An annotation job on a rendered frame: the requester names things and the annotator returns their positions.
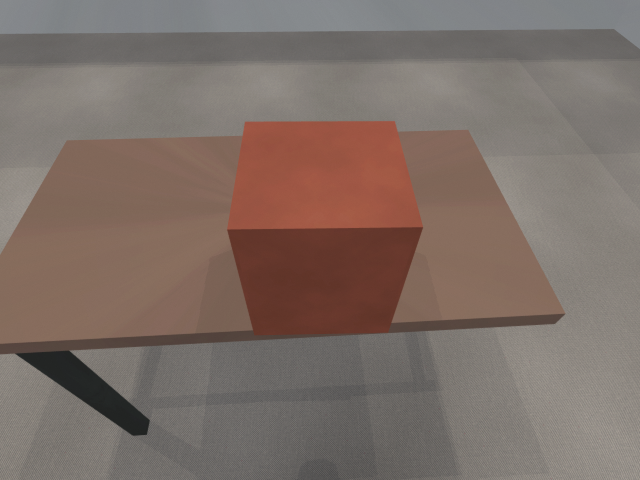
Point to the carton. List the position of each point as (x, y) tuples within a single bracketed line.
[(323, 225)]

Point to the table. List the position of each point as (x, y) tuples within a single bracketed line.
[(125, 244)]

